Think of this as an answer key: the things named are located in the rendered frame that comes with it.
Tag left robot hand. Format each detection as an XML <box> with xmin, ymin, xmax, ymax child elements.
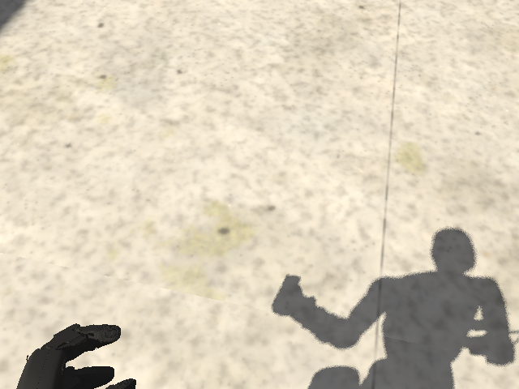
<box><xmin>16</xmin><ymin>323</ymin><xmax>136</xmax><ymax>389</ymax></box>

